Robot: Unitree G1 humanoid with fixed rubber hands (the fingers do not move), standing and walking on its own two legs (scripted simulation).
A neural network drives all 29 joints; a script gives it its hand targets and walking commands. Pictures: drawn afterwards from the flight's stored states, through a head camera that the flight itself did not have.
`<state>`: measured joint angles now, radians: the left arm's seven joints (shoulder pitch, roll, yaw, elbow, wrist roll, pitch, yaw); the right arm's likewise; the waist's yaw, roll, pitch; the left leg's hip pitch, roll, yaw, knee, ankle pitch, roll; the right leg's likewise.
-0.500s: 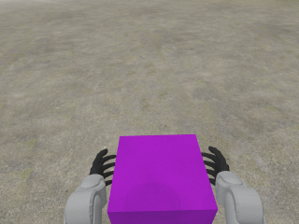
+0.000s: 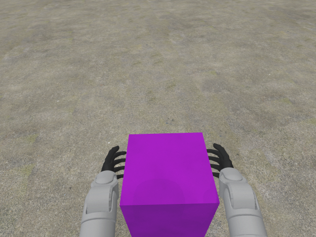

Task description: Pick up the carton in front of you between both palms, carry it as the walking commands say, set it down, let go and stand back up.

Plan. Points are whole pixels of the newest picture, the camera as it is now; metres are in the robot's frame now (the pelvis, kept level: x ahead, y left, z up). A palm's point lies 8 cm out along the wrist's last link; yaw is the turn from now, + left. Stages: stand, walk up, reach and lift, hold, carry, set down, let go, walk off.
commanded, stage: carry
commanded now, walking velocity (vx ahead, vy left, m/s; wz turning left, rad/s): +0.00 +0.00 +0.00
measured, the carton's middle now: (166, 187) +0.30 +0.00 -0.06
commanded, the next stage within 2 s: hold in 0.64 s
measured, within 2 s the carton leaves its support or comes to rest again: neither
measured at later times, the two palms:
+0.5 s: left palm (112, 172) +0.30 +0.14 +0.04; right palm (230, 169) +0.29 -0.16 +0.04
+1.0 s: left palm (117, 174) +0.28 +0.12 +0.05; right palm (241, 181) +0.26 -0.18 +0.05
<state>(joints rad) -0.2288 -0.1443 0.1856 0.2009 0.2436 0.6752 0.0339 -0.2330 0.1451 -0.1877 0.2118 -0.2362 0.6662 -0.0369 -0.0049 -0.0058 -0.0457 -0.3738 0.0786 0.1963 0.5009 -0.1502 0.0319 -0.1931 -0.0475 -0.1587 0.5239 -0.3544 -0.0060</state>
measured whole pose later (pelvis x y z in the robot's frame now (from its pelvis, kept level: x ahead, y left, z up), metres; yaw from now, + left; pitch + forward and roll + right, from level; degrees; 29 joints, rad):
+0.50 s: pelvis +0.00 -0.01 +0.00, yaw +0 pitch +1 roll +0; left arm -0.23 -0.15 0.18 0.16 0.24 0.74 0.03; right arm -0.23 0.15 -0.18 0.16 -0.24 0.73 -0.03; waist 0.00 -0.01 -0.06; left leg -0.38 0.09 0.19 0.52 -0.16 0.02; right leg -0.20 -0.04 -0.16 0.54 -0.37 -0.02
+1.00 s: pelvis -0.02 +0.00 +0.01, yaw -5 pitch -7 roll +0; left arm -0.26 -0.15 0.20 0.22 0.29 0.71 0.03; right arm -0.27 0.15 -0.23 0.28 -0.26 0.66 -0.01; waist 0.00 -0.04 0.05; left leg -0.15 0.02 -0.01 0.35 -0.09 -0.02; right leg -0.01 0.03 0.05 0.40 -0.27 -0.01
